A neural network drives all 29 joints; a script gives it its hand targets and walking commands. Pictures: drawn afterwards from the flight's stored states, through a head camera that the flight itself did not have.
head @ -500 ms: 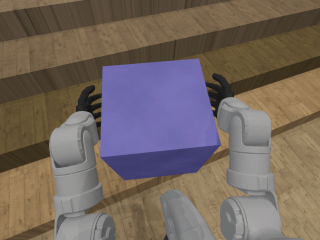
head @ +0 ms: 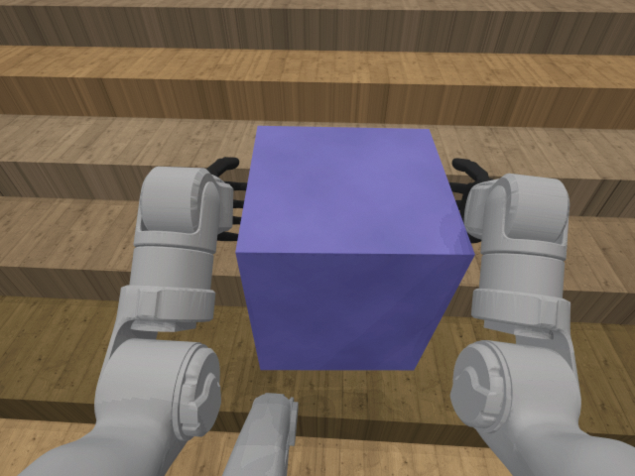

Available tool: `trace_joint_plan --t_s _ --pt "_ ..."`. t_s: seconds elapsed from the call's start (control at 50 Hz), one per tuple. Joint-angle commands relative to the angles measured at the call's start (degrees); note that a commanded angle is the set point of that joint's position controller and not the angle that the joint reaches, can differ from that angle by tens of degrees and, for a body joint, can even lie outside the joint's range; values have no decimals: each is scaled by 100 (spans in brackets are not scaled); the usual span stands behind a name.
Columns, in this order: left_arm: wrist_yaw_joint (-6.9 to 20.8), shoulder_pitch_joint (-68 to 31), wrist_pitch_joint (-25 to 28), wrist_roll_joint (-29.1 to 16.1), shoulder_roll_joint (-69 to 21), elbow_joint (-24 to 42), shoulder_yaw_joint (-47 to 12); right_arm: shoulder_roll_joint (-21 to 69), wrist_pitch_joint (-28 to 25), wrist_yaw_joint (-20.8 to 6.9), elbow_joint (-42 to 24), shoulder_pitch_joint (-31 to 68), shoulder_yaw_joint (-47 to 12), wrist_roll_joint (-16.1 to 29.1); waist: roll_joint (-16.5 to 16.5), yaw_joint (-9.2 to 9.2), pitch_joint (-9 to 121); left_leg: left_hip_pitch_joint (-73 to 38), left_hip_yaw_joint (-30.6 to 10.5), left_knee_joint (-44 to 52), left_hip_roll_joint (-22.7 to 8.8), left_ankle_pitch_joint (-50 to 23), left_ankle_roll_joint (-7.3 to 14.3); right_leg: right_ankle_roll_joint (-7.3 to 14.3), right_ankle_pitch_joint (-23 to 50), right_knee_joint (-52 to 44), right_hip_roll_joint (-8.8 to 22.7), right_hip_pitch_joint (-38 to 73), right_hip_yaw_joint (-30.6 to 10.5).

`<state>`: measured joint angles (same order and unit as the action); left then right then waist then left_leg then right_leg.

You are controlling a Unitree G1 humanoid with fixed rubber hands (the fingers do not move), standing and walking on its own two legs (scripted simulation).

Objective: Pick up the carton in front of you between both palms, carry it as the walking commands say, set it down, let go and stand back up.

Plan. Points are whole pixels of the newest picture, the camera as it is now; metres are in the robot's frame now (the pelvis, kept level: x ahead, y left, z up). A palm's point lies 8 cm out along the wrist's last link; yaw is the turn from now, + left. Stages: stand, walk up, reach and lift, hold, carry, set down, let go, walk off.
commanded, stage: carry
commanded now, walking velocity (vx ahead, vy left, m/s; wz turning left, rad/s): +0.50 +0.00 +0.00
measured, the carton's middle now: (340, 255) +0.38 +0.04 +0.12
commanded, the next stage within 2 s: none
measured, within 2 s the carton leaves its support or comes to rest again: neither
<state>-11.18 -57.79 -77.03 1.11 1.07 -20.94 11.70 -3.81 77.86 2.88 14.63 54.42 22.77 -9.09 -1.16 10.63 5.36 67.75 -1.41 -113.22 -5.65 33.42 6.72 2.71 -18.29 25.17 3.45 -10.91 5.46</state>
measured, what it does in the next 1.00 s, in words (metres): climbs: left foot 0.14 m higher, then right foot 0.14 m higher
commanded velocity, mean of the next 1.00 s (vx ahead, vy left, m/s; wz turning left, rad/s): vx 0.50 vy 0.00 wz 0.00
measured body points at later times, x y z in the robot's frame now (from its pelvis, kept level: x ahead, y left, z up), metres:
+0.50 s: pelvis +0.28 +0.12 +0.15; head +0.32 +0.14 +0.60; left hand +0.69 +0.24 +0.33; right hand +0.66 -0.06 +0.35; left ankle +0.25 +0.19 -0.59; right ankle +0.34 +0.01 -0.31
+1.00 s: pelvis +0.56 +0.10 +0.28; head +0.59 +0.10 +0.73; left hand +0.94 +0.28 +0.46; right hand +0.98 -0.02 +0.45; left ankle +0.57 +0.21 -0.22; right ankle +0.58 +0.03 -0.45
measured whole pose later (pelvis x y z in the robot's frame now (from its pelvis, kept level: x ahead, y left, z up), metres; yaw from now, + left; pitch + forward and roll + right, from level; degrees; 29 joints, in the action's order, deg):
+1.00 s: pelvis +0.56 +0.10 +0.28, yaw +1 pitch +3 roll -1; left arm -11.1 -54.6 -77.6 1.3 0.3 -10.7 12.5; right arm -2.1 78.9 4.6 5.7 52.4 21.3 -7.5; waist -1.1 7.6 -0.2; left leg 56.7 0.8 -105.7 -1.1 24.7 6.9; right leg 5.7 -14.8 31.0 -1.6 -19.9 8.3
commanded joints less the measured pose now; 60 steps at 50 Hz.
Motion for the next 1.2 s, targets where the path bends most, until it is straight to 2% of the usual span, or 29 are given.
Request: trace_joint_plan --t_s 0.0,0.02,0.04,0.08,0.1,0.12,0.14,0.16,0.18,0.24,0.34,0.38,0.44,0.5,0.54,0.6,0.64,0.66,0.68,0.7,0.72,0.76,0.8,0.9,0.96,1.02,1.06,1.1,1.18 --pt "2034 -4184 147 -2653 -6640 826 -2040 5849 -13 -616 436 3575 -2853 1907 745 -499 1007 441 341 2326 -419 30 -121 876 206 -1671 1007 1386 -1216" --pt "2038 -4360 135 -2617 -6724 1009 -2008 5984 -31 -602 264 3717 -2974 2085 1089 -761 1029 -2171 979 4052 -267 -793 -74 745 1274 -2211 624 -532 -118" --pt "2015 -4368 111 -2616 -6681 1101 -1992 6118 -32 -581 112 3931 -3064 2245 1783 -954 1311 -3584 1417 4281 115 -1545 -23 833 3402 -2111 695 -998 117" --pt "1932 -4345 71 -2470 -6493 1361 -2087 6482 -40 -554 -81 3924 -3272 2620 2259 -2023 2551 -4895 2027 4875 879 -1772 44 561 8230 373 790 235 655" --pt "1857 -4268 67 -2408 -6373 1494 -2106 6649 -70 -572 -301 4024 -3475 2838 1844 -2384 2991 -5580 1497 6404 1266 -1519 -7 281 7710 2345 431 372 527" --pt "1770 -3995 104 -2168 -6215 1522 -2021 6710 -143 -622 -470 4122 -3646 3094 421 -2020 3055 -6434 -1863 8355 -36 -1984 369 -214 3530 4190 -105 -1183 -30" --pt "1679 -3383 76 -1914 -5988 1457 -1921 6894 -200 -643 -790 4188 -3908 3338 -1882 -1817 3937 -7235 -4546 9370 -1300 -4265 939 -501 451 6792 -815 -1974 -932" --pt "1542 -3633 125 -1612 -5846 1769 -1978 6995 -228 -700 -1156 4549 -4020 3522 -1332 -1602 4371 -7410 -4146 8644 -1371 -4343 1054 -295 647 8068 -851 -2289 -1821" --pt "1448 -3603 106 -1468 -5741 1942 -1980 7088 -288 -761 -1588 4797 -4109 3694 -861 -1461 4089 -7217 -3420 8173 -1106 -3907 953 -94 800 8315 -697 -2619 -1611" --pt "1284 -3949 112 -1551 -5725 2700 -2425 7160 -328 -864 -2509 5045 -4327 3838 -960 -1369 3061 -7043 -2240 8168 -843 -2315 517 260 801 7800 -248 -3702 -1175" --pt "1256 -3258 97 -1492 -5516 2953 -3008 6556 -207 -807 -2579 3936 -4521 3465 -33 -1634 2908 -8447 -1736 8564 -1131 -4104 701 374 -86 6687 -176 -4984 -600" --pt "1302 -2919 14 -1503 -5361 2672 -3094 6211 -87 -839 -2306 3641 -4469 3266 -470 -1792 2806 -9081 -1733 8700 -1320 -4732 944 463 -458 7950 -222 -6051 -326" --pt "1347 -2944 -131 -1523 -5177 2124 -3046 5871 54 -961 -1782 3617 -4360 3224 -310 -1920 2188 -9637 -1758 9122 -1471 -3903 971 542 -1373 9655 -45 -7858 -320" --pt "1305 -3308 -243 -1576 -5003 1753 -2863 5761 166 -1107 -1416 4053 -4123 3328 -184 -1449 1134 -7784 -803 9869 -790 -2425 403 400 -816 8179 130 -7122 108" --pt "1258 -3570 -321 -1633 -5119 1529 -2750 5680 250 -1145 -1076 4133 -3782 3344 -584 -1306 918 -6536 -133 10934 -616 -3292 554 411 -621 6729 175 -5501 629" --pt "1239 -3789 -389 -1958 -5476 1196 -2593 5574 357 -1111 -521 4084 -3287 3129 -1316 -966 1620 -6027 1055 10093 -327 -9644 472 756 515 4733 -548 -2656 1318" --pt "1288 -3880 -390 -2228 -5886 1098 -2578 5709 358 -1075 -256 4043 -3083 2877 -1610 -239 2585 -7103 1218 8376 -649 -11941 197 773 488 3702 -898 -1555 1386" --pt "1345 -3963 -334 -2306 -6131 1122 -2572 5753 321 -1068 -108 3998 -2987 2739 -1420 132 2889 -7073 1329 6872 -516 -11619 46 670 748 2191 -1097 -505 1130" --pt "1435 -4085 -247 -2440 -6398 1223 -2630 5779 261 -1047 -79 3987 -2921 2612 -953 145 2829 -6388 967 5400 -270 -9305 -96 635 1112 1098 -953 231 -62" --pt "1519 -4266 -121 -2487 -6365 1237 -2693 6081 185 -1040 37 3695 -2776 2518 1664 -265 3595 -3652 388 1960 1285 -2481 -933 2239 4255 203 1281 2143 -4205" --pt "1629 -4295 -59 -2817 -6888 1135 -2754 5772 111 -960 89 3633 -2623 2207 1023 -401 3928 -3363 -847 440 1393 -2187 -643 2415 4105 226 1274 2002 -4794" --pt "1815 -5129 146 -3193 -7184 1772 -2947 5816 -5 -878 -249 3872 -2511 2074 97 -574 2981 -2463 -780 549 1038 -2130 -249 1757 1975 408 944 1436 -3953" --pt "1894 -5545 234 -3455 -7424 2219 -3099 5719 -77 -760 -631 4111 -2558 2003 -110 -653 2440 -2102 -656 898 777 -2173 -54 1315 389 188 864 1022 -3397" --pt "1812 -4776 155 -3130 -7099 2177 -2823 5788 -76 -601 -856 3718 -3036 2076 134 -549 2546 -1269 122 1902 488 -1424 -10 1414 1526 -156 1160 1804 -2460" --pt "1748 -4212 -4 -2757 -6644 2008 -2659 5911 46 -597 -873 3776 -3345 2306 649 -242 2448 896 109 -417 300 -493 60 1743 1873 -354 1629 2883 -2777" --pt "1787 -4013 -107 -2551 -6244 1808 -2599 5952 129 -588 -688 3788 -3554 2391 409 -290 1893 2387 -78 -1071 21 -82 113 1320 845 -502 1607 3269 -2516" --pt "1850 -4111 -135 -2529 -6092 1771 -2529 6035 139 -585 -646 3940 -3647 2504 570 -524 1410 1688 579 68 -76 -450 -65 971 -24 -1106 1053 2164 -1761" --pt "1868 -4032 -168 -2431 -5928 1616 -2392 6151 172 -568 -515 4120 -3747 2683 1112 -790 1114 -327 973 2213 -112 -752 -129 1056 632 -2155 660 572 -875" --pt "1883 -3541 -186 -2047 -5862 1023 -2053 6759 85 -606 -165 3941 -3797 3044 2113 -1692 2531 -3703 2005 4717 910 -1978 228 715 9413 -305 688 1000 656"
